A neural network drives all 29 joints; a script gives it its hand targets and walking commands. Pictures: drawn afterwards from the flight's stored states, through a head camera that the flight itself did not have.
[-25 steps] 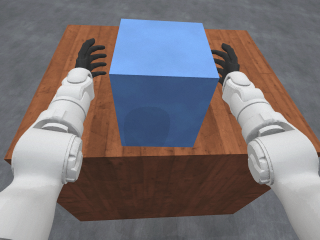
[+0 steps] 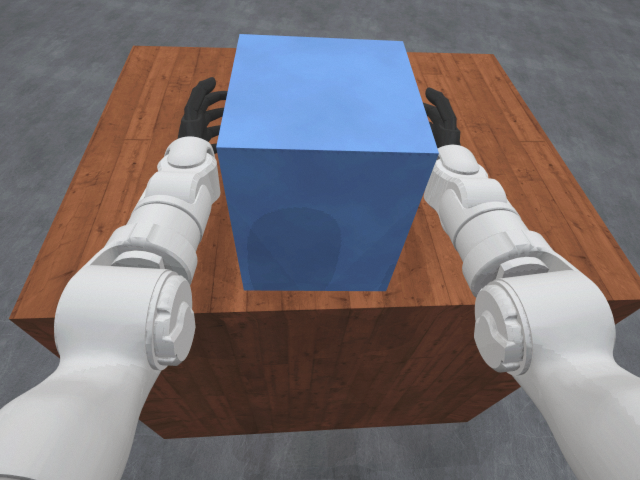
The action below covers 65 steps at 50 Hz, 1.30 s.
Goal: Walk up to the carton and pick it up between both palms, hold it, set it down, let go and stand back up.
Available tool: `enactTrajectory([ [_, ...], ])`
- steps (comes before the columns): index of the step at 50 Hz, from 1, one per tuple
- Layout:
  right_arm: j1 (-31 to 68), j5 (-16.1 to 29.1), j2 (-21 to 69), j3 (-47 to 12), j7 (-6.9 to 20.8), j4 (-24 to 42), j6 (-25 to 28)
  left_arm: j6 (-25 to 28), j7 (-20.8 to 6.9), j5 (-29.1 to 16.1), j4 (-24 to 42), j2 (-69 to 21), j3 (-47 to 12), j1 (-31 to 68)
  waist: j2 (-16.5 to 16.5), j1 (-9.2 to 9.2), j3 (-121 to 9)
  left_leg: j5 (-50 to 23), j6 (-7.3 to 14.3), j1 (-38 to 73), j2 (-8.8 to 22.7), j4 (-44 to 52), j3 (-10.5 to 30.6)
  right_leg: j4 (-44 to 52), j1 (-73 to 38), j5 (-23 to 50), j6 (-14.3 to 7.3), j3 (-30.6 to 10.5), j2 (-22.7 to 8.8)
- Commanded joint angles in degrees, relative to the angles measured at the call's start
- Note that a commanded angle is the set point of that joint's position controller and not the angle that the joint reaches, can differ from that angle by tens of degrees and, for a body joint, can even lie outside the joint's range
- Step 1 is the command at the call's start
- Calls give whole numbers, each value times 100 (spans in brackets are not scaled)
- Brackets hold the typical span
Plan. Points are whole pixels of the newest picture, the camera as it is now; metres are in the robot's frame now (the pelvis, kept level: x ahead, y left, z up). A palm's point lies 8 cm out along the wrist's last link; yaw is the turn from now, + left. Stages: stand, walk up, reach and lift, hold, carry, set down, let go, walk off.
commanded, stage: reach and lift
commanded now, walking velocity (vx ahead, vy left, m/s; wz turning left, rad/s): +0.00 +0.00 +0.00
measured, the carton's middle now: (318, 173) +0.49 +0.01 +0.11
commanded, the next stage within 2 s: none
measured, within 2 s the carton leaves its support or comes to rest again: leaves its support in 1.86 s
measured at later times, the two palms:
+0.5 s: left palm (196, 150) +0.47 +0.16 +0.16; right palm (439, 169) +0.46 -0.13 +0.15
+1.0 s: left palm (194, 153) +0.47 +0.16 +0.15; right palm (437, 174) +0.45 -0.13 +0.15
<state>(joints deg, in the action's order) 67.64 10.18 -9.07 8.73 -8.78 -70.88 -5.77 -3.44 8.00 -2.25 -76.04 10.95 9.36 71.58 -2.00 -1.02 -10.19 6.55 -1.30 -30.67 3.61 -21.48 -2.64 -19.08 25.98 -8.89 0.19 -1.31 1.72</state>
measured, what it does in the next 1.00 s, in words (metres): stands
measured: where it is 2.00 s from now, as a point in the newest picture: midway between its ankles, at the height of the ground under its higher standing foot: outside the picture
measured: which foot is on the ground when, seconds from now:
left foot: down 0.00-1.00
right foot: down 0.00-1.00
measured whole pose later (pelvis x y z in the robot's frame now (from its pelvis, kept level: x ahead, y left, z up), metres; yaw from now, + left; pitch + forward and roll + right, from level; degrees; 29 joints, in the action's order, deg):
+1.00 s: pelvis +0.02 +0.00 +0.01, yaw +0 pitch +3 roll +1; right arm 52.7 -21.9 7.0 34.3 -3.4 -48.4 1.1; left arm -11.6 -2.5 23.2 -47.3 0.2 32.8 57.1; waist -2.8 -0.7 1.1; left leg 7.9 -0.8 -11.1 1.7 -16.1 -4.3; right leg -17.9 8.7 -12.3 0.7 0.8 -0.8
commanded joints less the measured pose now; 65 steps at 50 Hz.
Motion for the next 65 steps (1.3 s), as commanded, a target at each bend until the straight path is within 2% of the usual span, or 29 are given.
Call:
enactTrajectory([
  [1, 2784, -51, -332, -14, 129, 914, 173, 258, -46, 32, 924, 216, -12, 2819, 334, 44, -3457, -1749, -223, 2809, -248, -419, -115, 17, -481, 2141, 222, 402, 36],
  [7, 2716, -220, -88, 100, 196, 943, 224, 334, -87, 202, 985, -12, 106, 2802, 361, 35, -3408, -1816, -205, 2867, -257, -392, -124, 51, -523, 2180, 220, 413, 19],
  [11, 2677, -578, 377, 341, 335, 1030, 258, 359, -204, 532, 1078, -405, 365, 2815, 375, 27, -3309, -1803, -182, 2944, -274, -306, -158, 112, -645, 2175, 219, 434, -4],
  [13, 2654, -1047, 954, 649, 520, 1180, 288, 344, -399, 933, 1165, -889, 689, 2808, 369, 27, -3225, -1760, -156, 3027, -300, -192, -208, 179, -849, 2194, 228, 463, -27],
  [17, 2442, -2743, 3175, 1578, 1248, 1695, 411, 152, -1151, 2245, 1279, -2744, 1603, 2453, 358, 50, -2846, -1660, -74, 3303, -370, 233, -392, 300, -1754, 2516, 292, 578, -90],
  [18, 2259, -3015, 3426, 1721, 1385, 1870, 444, 64, -1262, 2419, 1334, -2952, 1709, 2214, 376, 73, -2797, -1697, -75, 3376, -382, 293, -439, 259, -1985, 2653, 323, 597, -99],
  [20, 2032, -3261, 3668, 1827, 1540, 2118, 485, -144, -1348, 2608, 1570, -3103, 1829, 1912, 361, 137, -2608, -1822, -85, 3482, -399, 325, -510, 150, -2194, 2752, 392, 654, -93],
  [24, 1893, -3339, 3726, 1640, 1672, 2299, 570, -489, -1410, 2638, 1955, -3189, 1740, 1539, 271, 218, -2121, -2172, -93, 3807, -386, 203, -558, 42, -1988, 2534, 512, 786, -41],
  [30, 1552, -3405, 3692, 1490, 1661, 2014, 777, -625, -1445, 2537, 2321, -3335, 1422, 1170, 234, 131, -1691, -2983, -106, 4541, -282, -121, -538, 95, -1256, 2220, 498, 920, 38],
  [33, 1411, -3419, 3714, 1490, 1587, 1901, 782, -681, -1484, 2510, 2451, -3314, 1339, 1082, 231, 78, -1458, -2663, -68, 4303, -303, -11, -550, 150, -1478, 2080, 474, 880, 19],
  [36, 1306, -3380, 3765, 1428, 1521, 1894, 787, -749, -1507, 2452, 2571, -3323, 1207, 980, 201, 5, -1329, -2847, -20, 4344, -327, -61, -531, 75, -1436, 2383, 527, 889, 8],
  [42, 1267, -3244, 3954, 1145, 1394, 2053, 783, -810, -1596, 2426, 2593, -3360, 1124, 768, 177, 21, -1399, -2607, 89, 4096, -390, 11, -528, -11, -1696, 2776, 594, 831, -54],
  [55, 1191, -3324, 4017, 1217, 1362, 2148, 762, -824, -1625, 2489, 2517, -3392, 1191, 698, 159, 15, -1491, -2312, 114, 3976, -404, 156, -540, 54, -1734, 2587, 574, 886, -42],
  [65, 1438, -3303, 3994, 1170, 1372, 2205, 1033, -680, -1508, 2387, 2709, -3541, 992, 948, 257, 51, -1902, -2779, 21, 4195, -344, 32, -534, 70, -1622, 2702, 499, 944, -6],
])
